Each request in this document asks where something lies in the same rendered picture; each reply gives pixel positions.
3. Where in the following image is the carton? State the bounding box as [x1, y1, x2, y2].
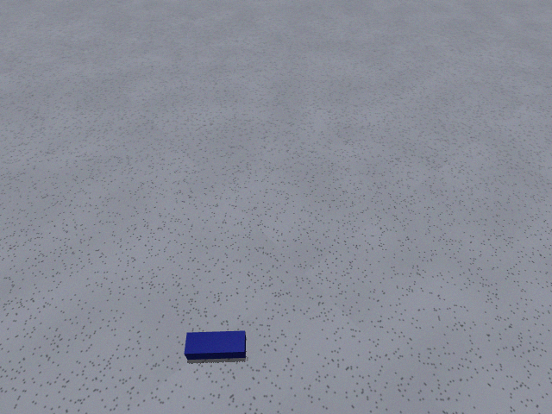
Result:
[185, 330, 246, 360]

